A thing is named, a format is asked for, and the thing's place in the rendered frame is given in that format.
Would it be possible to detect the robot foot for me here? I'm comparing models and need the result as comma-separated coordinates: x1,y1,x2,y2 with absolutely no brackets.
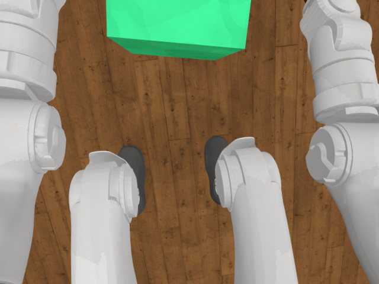
118,146,146,215
204,136,228,205

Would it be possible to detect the robot right forearm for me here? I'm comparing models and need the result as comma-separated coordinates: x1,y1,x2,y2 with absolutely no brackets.
300,0,379,124

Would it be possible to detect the robot left forearm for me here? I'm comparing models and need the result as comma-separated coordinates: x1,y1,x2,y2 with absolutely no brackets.
0,0,66,103

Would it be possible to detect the robot left upper arm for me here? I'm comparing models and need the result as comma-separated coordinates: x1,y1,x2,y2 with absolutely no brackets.
0,98,66,284

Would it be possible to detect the robot right upper arm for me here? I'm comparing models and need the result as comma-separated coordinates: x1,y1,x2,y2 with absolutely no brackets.
306,122,379,284

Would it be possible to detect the right robot foot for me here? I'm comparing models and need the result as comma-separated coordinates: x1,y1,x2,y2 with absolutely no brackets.
204,136,228,205

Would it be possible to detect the left robot foot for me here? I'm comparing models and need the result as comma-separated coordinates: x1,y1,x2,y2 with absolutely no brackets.
118,146,146,215

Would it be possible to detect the carton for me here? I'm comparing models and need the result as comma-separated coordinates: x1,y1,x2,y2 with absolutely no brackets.
106,0,251,60

